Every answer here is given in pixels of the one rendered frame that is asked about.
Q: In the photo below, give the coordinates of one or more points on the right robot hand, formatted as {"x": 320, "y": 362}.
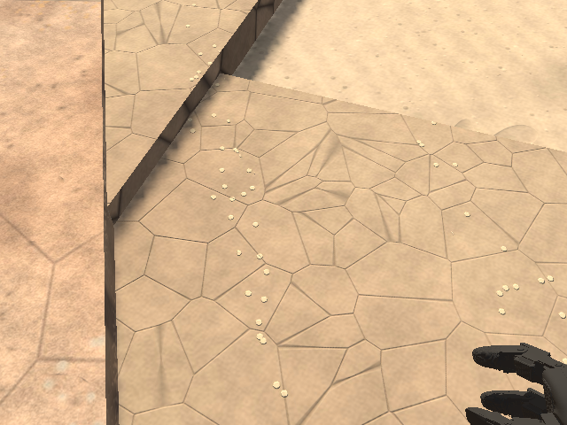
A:
{"x": 525, "y": 407}

